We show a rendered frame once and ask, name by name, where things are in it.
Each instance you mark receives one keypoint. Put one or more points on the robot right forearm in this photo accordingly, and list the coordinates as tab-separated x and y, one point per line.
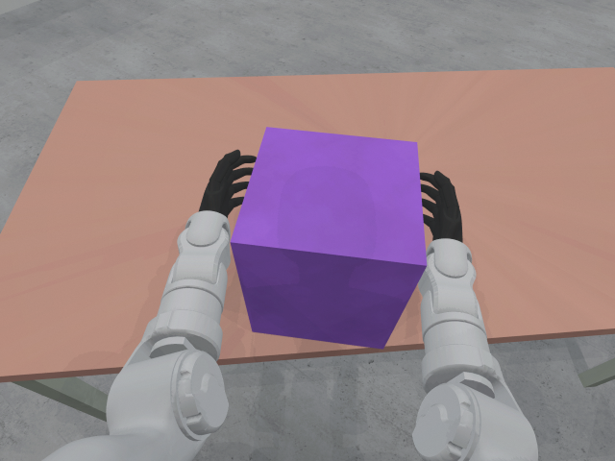
456	347

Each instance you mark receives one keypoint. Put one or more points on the robot left forearm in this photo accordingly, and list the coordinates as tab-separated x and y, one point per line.
193	298

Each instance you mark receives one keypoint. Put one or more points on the left robot upper arm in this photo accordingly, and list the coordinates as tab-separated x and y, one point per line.
160	409

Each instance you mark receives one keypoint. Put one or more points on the carton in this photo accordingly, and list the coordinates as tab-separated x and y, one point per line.
329	243

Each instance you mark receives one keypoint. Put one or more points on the right robot hand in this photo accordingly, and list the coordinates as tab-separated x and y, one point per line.
446	221

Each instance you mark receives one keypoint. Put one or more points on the right robot upper arm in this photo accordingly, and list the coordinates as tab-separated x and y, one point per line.
458	423

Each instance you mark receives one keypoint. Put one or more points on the table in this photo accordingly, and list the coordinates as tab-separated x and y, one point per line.
88	247

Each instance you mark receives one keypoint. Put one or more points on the left robot hand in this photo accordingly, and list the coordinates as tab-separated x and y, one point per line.
219	191

